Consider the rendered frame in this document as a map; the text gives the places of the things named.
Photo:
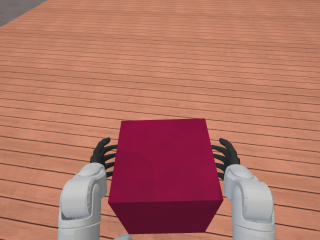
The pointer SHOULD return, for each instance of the right robot forearm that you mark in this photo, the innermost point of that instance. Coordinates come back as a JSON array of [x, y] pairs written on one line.
[[252, 205]]

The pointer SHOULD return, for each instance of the carton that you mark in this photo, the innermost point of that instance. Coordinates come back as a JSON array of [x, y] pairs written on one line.
[[165, 179]]

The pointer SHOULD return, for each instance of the robot left hand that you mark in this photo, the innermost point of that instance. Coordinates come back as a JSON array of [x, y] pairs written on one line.
[[100, 157]]

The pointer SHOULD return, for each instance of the robot left shin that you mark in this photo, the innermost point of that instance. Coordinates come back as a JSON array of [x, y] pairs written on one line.
[[125, 234]]

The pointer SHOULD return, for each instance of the robot right hand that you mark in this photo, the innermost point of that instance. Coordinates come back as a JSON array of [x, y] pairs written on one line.
[[230, 157]]

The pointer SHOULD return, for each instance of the left robot forearm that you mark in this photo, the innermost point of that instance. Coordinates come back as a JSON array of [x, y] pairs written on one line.
[[80, 204]]

